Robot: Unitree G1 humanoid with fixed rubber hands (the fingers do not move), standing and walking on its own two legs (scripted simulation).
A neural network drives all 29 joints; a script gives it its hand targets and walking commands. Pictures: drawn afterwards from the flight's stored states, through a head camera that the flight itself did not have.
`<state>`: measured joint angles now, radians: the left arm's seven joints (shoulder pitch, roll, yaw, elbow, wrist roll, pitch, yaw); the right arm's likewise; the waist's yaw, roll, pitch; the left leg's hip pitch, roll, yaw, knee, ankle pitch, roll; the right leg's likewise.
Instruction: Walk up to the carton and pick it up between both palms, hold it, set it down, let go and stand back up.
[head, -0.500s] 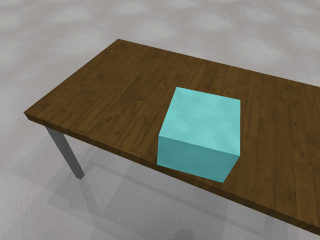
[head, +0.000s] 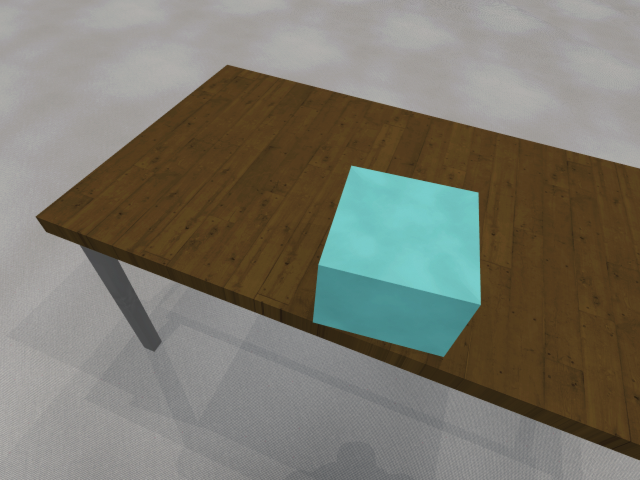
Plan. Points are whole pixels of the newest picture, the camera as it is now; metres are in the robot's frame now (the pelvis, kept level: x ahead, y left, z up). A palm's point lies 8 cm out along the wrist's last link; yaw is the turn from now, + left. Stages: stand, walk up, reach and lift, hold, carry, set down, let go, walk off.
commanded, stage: walk up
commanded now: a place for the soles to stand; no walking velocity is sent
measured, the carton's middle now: (395, 257) +0.48 -0.12 -0.05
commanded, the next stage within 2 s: reach and lift in 0.86 s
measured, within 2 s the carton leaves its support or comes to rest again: neither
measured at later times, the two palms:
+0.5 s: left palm out of the picture +0.00 +0.22 -0.15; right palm out of the picture +0.01 -0.24 -0.14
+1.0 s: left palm out of the picture +0.10 +0.22 -0.17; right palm out of the picture +0.08 -0.26 -0.16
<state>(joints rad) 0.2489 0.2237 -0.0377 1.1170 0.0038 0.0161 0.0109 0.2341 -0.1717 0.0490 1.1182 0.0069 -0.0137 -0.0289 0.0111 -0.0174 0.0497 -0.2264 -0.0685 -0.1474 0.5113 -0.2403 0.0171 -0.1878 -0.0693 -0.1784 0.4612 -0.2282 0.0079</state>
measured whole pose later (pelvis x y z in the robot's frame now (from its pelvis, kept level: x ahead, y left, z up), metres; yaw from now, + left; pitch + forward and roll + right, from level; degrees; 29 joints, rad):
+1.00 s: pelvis -0.03 -0.03 -0.04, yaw -5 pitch +0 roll +0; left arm 0.04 0.28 0.04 0.71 -0.03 0.61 0.04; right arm 0.01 -0.17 -0.01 0.97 -0.02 0.18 0.05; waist 0.03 -0.06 0.09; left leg -0.48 0.03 -0.02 0.84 -0.38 -0.05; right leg -0.49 -0.04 -0.11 0.85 -0.36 -0.05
